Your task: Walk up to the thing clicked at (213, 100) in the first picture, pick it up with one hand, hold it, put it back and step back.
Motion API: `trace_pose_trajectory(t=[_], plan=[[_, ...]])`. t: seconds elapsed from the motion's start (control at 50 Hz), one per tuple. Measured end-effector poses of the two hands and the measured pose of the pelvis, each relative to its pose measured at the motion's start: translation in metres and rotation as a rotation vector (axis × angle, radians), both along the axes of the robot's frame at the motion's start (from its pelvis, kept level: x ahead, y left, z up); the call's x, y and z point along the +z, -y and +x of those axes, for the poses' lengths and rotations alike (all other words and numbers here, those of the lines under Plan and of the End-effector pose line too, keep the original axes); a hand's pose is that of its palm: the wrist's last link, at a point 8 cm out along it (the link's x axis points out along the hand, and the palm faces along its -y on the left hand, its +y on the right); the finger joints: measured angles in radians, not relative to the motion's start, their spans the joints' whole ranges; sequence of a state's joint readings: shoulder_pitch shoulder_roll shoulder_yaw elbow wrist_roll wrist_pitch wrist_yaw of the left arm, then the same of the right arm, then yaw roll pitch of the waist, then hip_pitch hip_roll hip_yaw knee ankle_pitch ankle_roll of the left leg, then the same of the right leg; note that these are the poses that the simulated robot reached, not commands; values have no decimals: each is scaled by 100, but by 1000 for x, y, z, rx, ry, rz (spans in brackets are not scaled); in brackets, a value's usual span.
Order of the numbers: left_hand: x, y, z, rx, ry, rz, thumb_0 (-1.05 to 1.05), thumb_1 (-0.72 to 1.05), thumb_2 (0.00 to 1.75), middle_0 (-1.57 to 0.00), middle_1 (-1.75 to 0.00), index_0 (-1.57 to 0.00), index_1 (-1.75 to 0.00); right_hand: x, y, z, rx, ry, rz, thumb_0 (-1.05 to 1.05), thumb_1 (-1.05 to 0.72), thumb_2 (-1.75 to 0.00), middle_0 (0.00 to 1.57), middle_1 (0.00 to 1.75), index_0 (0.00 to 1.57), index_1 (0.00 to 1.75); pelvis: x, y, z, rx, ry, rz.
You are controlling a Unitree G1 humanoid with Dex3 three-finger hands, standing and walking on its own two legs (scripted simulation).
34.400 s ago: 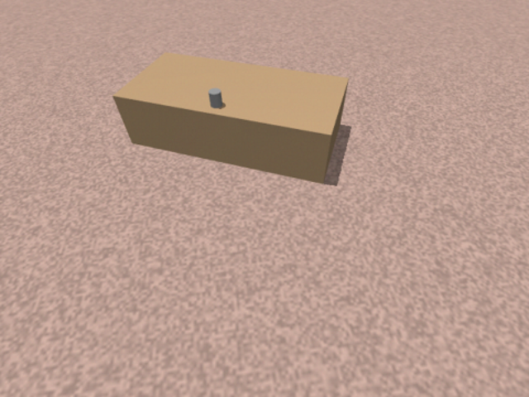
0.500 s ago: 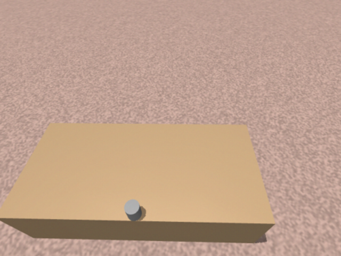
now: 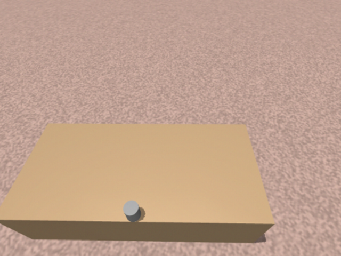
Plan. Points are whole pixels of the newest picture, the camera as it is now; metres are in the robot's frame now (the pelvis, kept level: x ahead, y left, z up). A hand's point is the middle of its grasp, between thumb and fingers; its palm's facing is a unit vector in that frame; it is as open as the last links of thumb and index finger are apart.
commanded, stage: stand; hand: left
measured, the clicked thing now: (132, 211) +0.37 +0.20 -0.41
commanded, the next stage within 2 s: step back in 0.04 s
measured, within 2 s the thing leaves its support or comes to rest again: neither
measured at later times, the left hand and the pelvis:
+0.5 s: hand out of the picture +0.07 +0.29 -0.19, palm faces -0.04 -0.92 -0.40, open 7.4 cm; pelvis -0.09 +0.03 -0.04, yaw +0 degrees
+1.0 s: hand out of the picture -0.08 +0.26 -0.15, palm faces -0.07 -0.91 -0.40, open 7.4 cm; pelvis -0.21 +0.01 -0.02, yaw -4 degrees
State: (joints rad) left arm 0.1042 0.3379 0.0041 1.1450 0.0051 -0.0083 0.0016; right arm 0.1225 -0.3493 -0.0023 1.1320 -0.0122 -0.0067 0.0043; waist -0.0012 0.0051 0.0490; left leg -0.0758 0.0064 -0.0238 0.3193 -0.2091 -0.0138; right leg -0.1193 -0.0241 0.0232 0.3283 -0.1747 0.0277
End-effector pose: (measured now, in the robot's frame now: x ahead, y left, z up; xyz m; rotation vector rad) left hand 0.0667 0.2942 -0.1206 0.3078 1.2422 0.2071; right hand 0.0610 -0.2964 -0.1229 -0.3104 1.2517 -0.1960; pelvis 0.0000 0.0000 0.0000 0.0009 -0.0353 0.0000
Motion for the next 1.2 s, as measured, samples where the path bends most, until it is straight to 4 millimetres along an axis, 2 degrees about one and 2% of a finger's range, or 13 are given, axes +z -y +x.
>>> trace_pose_trajectory(t=[0.1, 0.32, 0.4, 0.48, 0.52, 0.58, 0.64, 0.72, 0.84, 0.94, 1.06, 1.14, 1.2], plan=[[-1, -4, 0, 7, 5, 4, 1, 90, 90, -20, -30, -20, -30, -1, 3, -1, -16, 2, 2, 0, -90, -90, 20, 30, 20, 30, -3, 0, -6, 0, -9, 2], [-10, -21, -4, -59, 61, 69, 1, 90, 90, -20, -30, -20, -30, -12, 28, -17, -16, 46, -50, 0, -90, -90, 20, 30, 20, 30, -27, 0, -53, 8, -8, 6], [-16, -30, -7, -94, 97, 69, 1, 90, 90, -20, -30, -20, -30, -11, 21, -40, -17, 49, -67, 0, -90, -90, 20, 30, 20, 30, -33, -12, -72, 7, -5, 20], [-29, -41, -6, -100, 153, 57, 1, 90, 90, -21, -30, -20, -30, -14, 8, -80, -4, 21, -100, 0, -90, -90, 20, 30, 20, 30, -45, -26, -90, 9, -13, 14], [-30, -43, -10, -97, 160, 59, 1, 90, 90, -20, -30, -20, -30, -13, 0, -102, -11, -16, -94, 0, -90, -90, 20, 30, 20, 30, -42, -27, -99, -2, -2, 12], [-28, -39, -26, -99, 135, 46, 1, 90, 90, -20, -30, -20, -30, -6, -8, -129, -32, -47, -88, 0, -90, -90, 20, 30, 20, 30, -33, -26, -110, -12, -5, 1], [-25, -35, -48, -110, 96, 34, 1, 90, 90, -20, -30, -20, -30, -3, -10, -146, -44, -45, -87, 1, -90, -90, 20, 30, 20, 30, -27, -26, -121, -31, -12, -9], [-21, -30, -75, -128, 51, 38, 1, 90, 90, -20, -30, -20, -30, -5, -6, -161, -52, -10, -81, 1, -90, -90, 21, 30, 20, 30, -25, -22, -139, -60, -15, -9], [-15, -14, -114, -134, 54, 63, 1, 90, 90, -20, -30, -20, -30, -23, 15, -179, -70, 29, -57, 0, -90, -90, 20, 30, 20, 30, -32, -8, -171, -76, 3, -29], [4, -6, -145, -116, 75, 58, 1, 90, 90, -21, -30, -20, -30, -16, 16, -190, -67, 54, -42, 1, -90, -90, 20, 30, 20, 30, -20, -6, -194, -81, -1, 20], [12, -12, -165, -102, 159, 67, 1, 90, 90, -21, -30, -21, -30, -12, 11, -216, -8, 46, -58, 0, -90, -90, 20, 30, 20, 30, -19, -12, -227, -48, -7, 20], [1, -26, -185, -89, 200, 52, 1, 90, 90, -21, -30, -21, -30, -11, 1, -235, 33, 48, -78, 0, -90, -90, 20, 30, 20, 30, -28, -21, -253, -9, 1, 4], [-9, -35, -209, -70, 188, 38, 1, 90, 90, -21, -30, -20, -30, -6, -9, -254, 50, 51, -81, 0, -90, -90, 20, 30, 20, 30, -30, -26, -274, -16, 22, 17]])
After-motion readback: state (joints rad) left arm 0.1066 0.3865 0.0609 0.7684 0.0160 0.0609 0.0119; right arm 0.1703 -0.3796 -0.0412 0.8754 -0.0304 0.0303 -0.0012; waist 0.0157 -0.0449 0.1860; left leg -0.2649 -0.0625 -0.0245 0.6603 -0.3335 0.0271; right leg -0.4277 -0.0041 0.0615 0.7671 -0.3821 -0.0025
